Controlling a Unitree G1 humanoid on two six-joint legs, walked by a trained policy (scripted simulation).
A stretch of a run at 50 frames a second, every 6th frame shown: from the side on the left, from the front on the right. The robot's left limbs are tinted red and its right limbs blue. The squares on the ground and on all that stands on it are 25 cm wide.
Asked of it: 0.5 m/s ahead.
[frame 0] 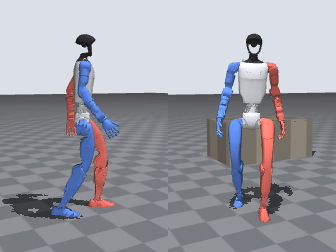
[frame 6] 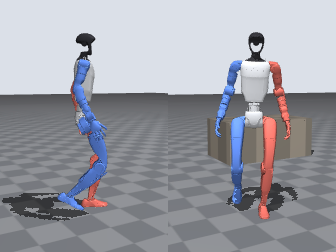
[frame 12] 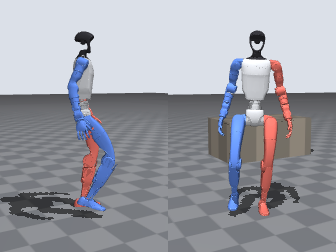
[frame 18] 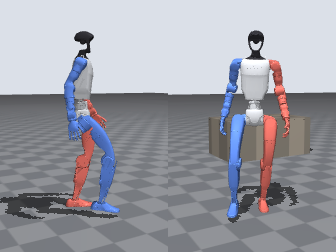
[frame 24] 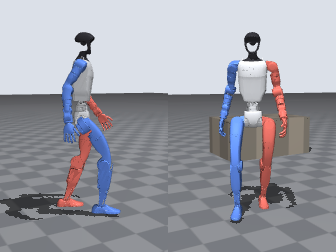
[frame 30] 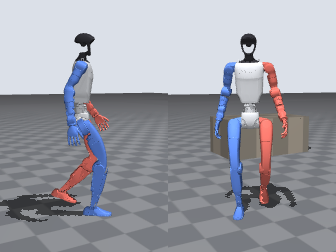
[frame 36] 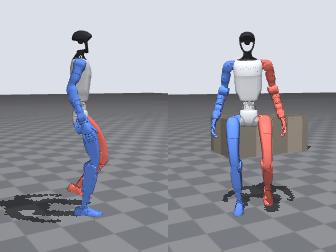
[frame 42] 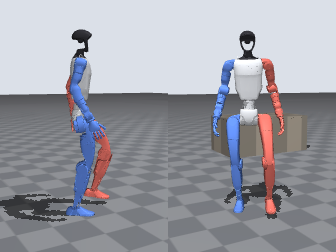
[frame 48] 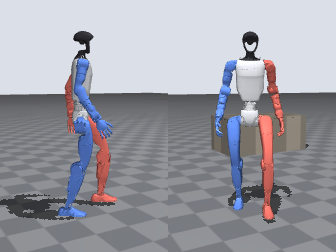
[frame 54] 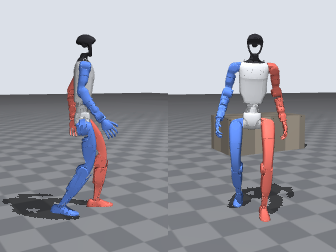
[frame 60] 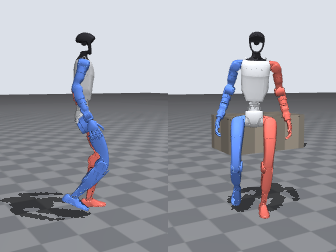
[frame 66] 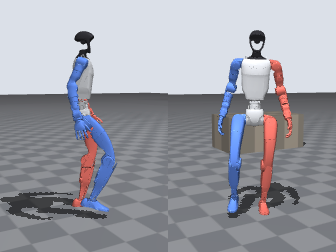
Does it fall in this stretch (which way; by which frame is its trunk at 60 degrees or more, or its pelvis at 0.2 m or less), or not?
no
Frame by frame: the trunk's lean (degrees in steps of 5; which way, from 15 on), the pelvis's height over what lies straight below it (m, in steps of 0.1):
0: 5, 0.8
6: 5, 0.8
12: 5, 0.8
18: 0, 0.8
24: 5, 0.8
30: 5, 0.8
36: 0, 0.8
42: 0, 0.8
48: 5, 0.8
54: 5, 0.8
60: 5, 0.8
66: 5, 0.8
